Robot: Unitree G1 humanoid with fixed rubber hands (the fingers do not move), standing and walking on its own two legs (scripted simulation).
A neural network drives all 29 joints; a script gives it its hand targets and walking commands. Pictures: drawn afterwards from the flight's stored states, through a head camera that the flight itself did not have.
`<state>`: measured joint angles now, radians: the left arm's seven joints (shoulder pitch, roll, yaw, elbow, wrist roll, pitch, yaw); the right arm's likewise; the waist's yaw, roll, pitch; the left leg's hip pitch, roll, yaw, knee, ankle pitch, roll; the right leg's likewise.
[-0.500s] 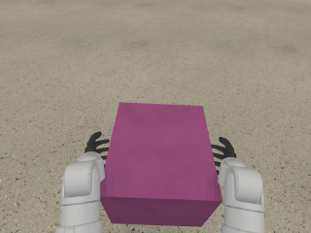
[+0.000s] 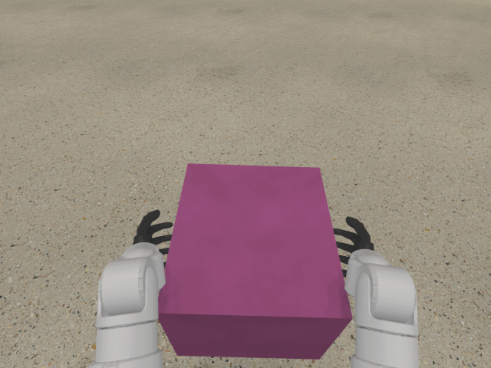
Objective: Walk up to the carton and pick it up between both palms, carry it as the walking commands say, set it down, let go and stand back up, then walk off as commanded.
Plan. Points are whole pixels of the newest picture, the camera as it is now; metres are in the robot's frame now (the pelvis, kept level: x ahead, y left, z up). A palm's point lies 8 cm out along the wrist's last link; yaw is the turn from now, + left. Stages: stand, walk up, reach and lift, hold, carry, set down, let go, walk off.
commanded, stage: carry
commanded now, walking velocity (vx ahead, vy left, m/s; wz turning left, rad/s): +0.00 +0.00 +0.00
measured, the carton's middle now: (251, 257) +0.33 +0.00 +0.00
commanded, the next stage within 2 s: none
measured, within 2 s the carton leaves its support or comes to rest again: neither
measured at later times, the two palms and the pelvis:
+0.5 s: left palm (144, 271) +0.25 +0.15 +0.09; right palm (366, 275) +0.25 -0.17 +0.08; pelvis -0.02 -0.01 +0.00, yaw +0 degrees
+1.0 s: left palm (141, 275) +0.25 +0.16 +0.09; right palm (365, 277) +0.25 -0.17 +0.08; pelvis -0.02 -0.01 +0.00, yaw +0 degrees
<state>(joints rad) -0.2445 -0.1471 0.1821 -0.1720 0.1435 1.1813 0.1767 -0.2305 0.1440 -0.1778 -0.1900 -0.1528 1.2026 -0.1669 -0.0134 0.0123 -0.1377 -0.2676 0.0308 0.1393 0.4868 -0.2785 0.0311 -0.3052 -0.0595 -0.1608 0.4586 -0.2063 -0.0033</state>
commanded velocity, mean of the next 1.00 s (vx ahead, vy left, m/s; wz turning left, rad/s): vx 0.00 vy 0.00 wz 0.00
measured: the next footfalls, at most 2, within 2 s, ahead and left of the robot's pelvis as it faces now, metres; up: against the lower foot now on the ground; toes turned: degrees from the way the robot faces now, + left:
none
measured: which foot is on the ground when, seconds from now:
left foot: down 0.00-1.00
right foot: down 0.00-1.00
